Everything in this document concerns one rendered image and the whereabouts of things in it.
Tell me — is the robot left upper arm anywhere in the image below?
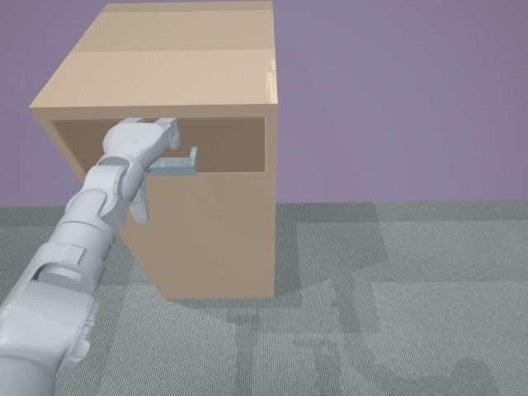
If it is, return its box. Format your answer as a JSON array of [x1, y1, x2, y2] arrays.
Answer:
[[0, 280, 100, 396]]

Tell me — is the drawer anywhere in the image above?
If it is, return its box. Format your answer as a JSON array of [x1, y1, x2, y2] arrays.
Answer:
[[53, 116, 265, 173]]

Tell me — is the left robot forearm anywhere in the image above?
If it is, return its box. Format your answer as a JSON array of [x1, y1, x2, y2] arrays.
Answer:
[[0, 152, 144, 330]]

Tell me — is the left robot hand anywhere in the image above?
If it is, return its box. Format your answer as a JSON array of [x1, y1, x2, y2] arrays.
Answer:
[[102, 118, 181, 224]]

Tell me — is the handle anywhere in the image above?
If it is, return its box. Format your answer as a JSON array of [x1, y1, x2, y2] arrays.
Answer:
[[144, 147, 198, 176]]

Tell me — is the cabinet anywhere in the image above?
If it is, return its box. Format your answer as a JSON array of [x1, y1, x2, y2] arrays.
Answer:
[[29, 1, 278, 299]]

